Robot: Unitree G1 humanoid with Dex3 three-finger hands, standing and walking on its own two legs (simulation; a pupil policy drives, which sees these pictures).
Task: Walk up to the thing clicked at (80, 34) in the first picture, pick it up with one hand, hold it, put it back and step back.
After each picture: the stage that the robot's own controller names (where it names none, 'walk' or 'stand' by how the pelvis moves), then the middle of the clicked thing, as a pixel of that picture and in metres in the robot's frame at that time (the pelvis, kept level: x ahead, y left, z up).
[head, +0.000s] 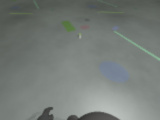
stand; (80, 35) +2.05 +0.34 -0.72
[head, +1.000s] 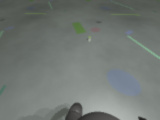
walk; (89, 38) +1.94 +0.21 -0.71
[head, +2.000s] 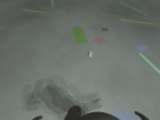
walk; (90, 54) +1.28 +0.08 -0.70
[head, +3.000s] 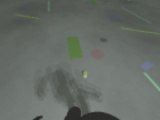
walk; (85, 74) +0.79 +0.09 -0.70
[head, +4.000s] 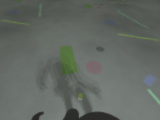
walk; (80, 96) +0.42 +0.08 -0.70
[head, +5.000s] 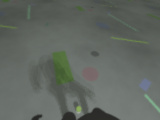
walk; (78, 109) +0.28 +0.04 -0.71
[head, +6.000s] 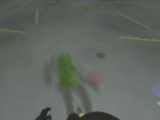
stand; (81, 116) +0.20 +0.07 -0.72
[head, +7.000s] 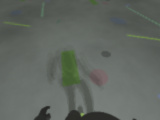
stand; (82, 116) +0.16 +0.06 -0.71
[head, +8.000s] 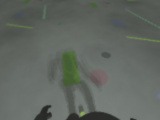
stand; (82, 115) +0.19 +0.05 -0.72
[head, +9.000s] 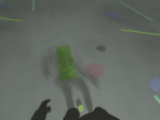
stand; (80, 108) +0.22 +0.05 -0.70
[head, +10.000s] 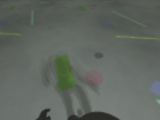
stand; (82, 119) +0.17 +0.06 -0.72
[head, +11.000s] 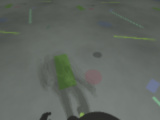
stand; (82, 116) +0.20 +0.04 -0.73
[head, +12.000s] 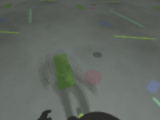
stand; (81, 117) +0.19 +0.06 -0.73
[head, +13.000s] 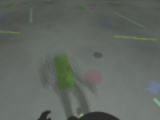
stand; (81, 117) +0.19 +0.05 -0.73
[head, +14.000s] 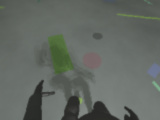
go down; (79, 100) +0.22 +0.06 -0.62
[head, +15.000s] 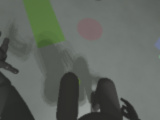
go down; (75, 82) +0.28 +0.09 -0.32
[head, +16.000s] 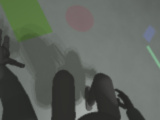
close in; (68, 79) +0.27 +0.11 -0.29
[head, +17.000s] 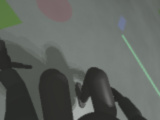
close; (55, 79) +0.28 +0.12 -0.22
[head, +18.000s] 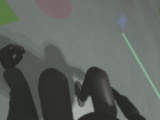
close; (54, 79) +0.27 +0.13 -0.22
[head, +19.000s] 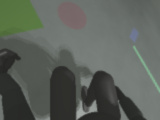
lift; (64, 79) +0.28 +0.12 -0.23
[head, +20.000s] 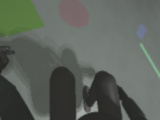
lift; (64, 79) +0.27 +0.12 -0.23
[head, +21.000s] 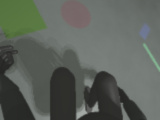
lift; (66, 79) +0.27 +0.12 -0.23
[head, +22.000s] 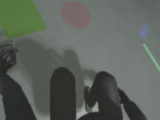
lift; (66, 79) +0.27 +0.12 -0.23
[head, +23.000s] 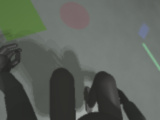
lift; (65, 79) +0.27 +0.12 -0.23
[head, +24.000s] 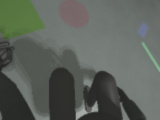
lift; (65, 79) +0.27 +0.12 -0.23
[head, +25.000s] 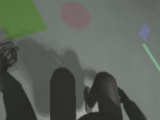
lift; (66, 79) +0.27 +0.12 -0.23
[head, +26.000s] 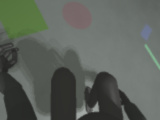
lift; (66, 79) +0.27 +0.12 -0.23
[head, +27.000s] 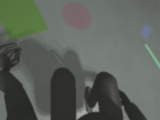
lift; (67, 79) +0.27 +0.12 -0.23
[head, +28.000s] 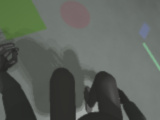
lift; (66, 79) +0.27 +0.12 -0.23
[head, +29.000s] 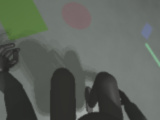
lift; (66, 79) +0.27 +0.12 -0.23
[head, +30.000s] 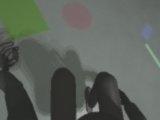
lift; (67, 79) +0.27 +0.12 -0.23
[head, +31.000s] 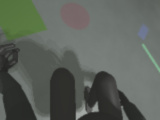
lift; (66, 79) +0.27 +0.12 -0.23
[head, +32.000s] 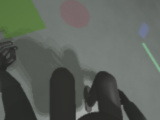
lift; (65, 79) +0.27 +0.12 -0.23
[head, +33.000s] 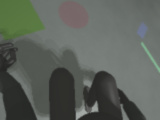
lift; (65, 79) +0.27 +0.12 -0.23
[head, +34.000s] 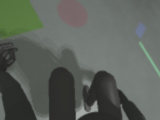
lift; (64, 79) +0.27 +0.12 -0.23
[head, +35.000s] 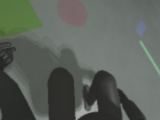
lift; (64, 78) +0.27 +0.12 -0.23
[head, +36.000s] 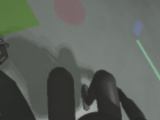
lift; (62, 78) +0.27 +0.12 -0.22
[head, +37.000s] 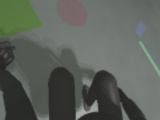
lift; (64, 78) +0.27 +0.12 -0.23
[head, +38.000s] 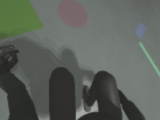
lift; (64, 79) +0.27 +0.12 -0.23
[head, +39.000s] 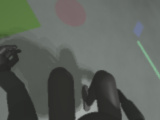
lift; (63, 79) +0.27 +0.12 -0.23
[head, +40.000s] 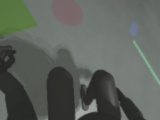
lift; (61, 79) +0.27 +0.13 -0.22
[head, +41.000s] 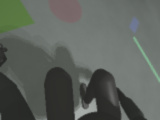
lift; (60, 78) +0.27 +0.13 -0.22
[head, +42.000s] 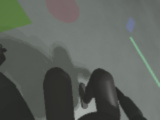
lift; (59, 78) +0.27 +0.13 -0.22
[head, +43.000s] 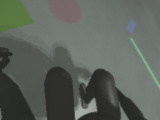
lift; (60, 78) +0.27 +0.12 -0.22
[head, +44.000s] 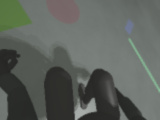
lift; (59, 78) +0.27 +0.13 -0.22
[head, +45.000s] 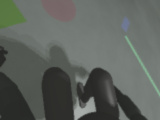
lift; (57, 78) +0.27 +0.13 -0.22
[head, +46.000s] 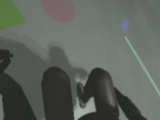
lift; (57, 78) +0.27 +0.13 -0.22
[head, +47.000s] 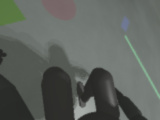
lift; (57, 78) +0.27 +0.13 -0.22
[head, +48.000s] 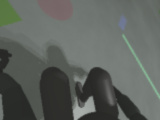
lift; (55, 78) +0.27 +0.13 -0.22
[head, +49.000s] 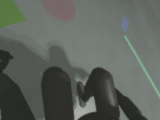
lift; (57, 78) +0.28 +0.13 -0.22
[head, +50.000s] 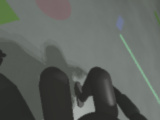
lift; (54, 78) +0.27 +0.13 -0.22
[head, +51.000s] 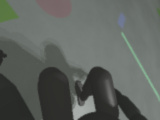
lift; (54, 78) +0.27 +0.13 -0.22
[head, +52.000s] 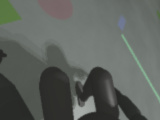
lift; (55, 78) +0.28 +0.13 -0.22
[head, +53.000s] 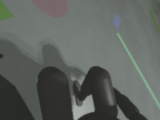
lift; (52, 78) +0.27 +0.13 -0.21
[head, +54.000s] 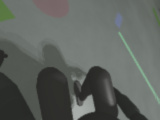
lift; (53, 78) +0.27 +0.13 -0.22
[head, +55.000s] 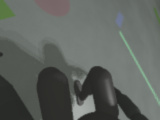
lift; (53, 77) +0.27 +0.13 -0.22
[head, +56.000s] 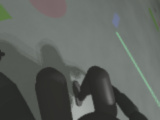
lift; (51, 79) +0.27 +0.13 -0.22
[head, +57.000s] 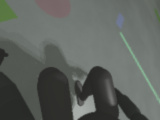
lift; (54, 78) +0.27 +0.13 -0.22
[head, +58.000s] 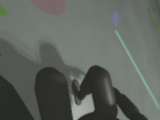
lift; (51, 78) +0.27 +0.13 -0.22
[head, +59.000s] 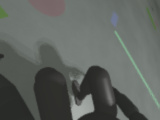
lift; (51, 78) +0.27 +0.13 -0.22
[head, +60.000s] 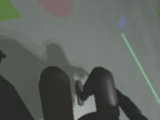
lift; (55, 77) +0.27 +0.13 -0.22
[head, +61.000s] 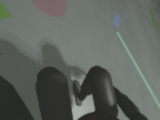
lift; (52, 78) +0.27 +0.13 -0.22
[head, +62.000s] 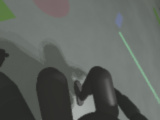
lift; (53, 78) +0.27 +0.13 -0.22
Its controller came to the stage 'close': yes
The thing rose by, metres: 0.00
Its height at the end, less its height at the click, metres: +0.00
